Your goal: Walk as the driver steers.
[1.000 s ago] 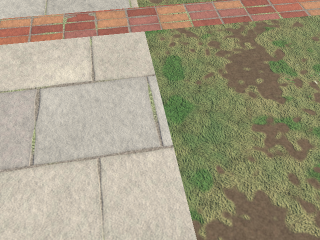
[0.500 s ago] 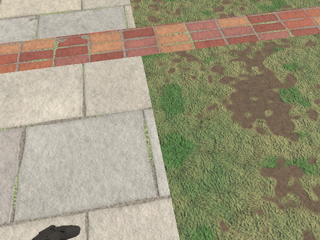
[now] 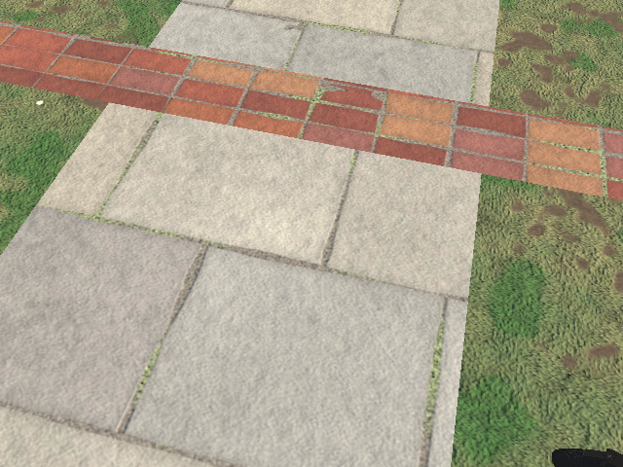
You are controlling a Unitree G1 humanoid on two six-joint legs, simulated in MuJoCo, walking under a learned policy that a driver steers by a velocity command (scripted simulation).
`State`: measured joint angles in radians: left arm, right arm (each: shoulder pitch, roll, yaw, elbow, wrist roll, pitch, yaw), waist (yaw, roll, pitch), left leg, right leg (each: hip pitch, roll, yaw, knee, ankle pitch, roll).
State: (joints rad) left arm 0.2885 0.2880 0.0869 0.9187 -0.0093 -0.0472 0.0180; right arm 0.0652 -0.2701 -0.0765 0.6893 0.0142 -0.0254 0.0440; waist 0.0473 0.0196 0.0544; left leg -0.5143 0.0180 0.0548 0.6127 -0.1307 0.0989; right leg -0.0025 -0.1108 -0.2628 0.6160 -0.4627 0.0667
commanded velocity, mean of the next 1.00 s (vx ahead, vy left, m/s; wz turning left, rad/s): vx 0.08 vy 0.00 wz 0.59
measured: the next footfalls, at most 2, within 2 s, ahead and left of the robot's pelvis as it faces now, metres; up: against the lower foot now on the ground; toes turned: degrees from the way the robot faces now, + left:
right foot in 0.50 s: +0.27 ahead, -0.10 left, +0.00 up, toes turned +24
left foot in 0.92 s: +0.12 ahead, +0.13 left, +0.00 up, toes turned +36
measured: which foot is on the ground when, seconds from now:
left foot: down 0.00-0.52, up 0.54-0.90, down 0.92-1.00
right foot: up 0.00-0.48, down 0.50-0.92, up 0.94-1.00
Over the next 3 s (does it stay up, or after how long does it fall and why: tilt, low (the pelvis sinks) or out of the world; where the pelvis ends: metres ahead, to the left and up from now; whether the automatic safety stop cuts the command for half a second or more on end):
stays up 0.54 0.36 0.02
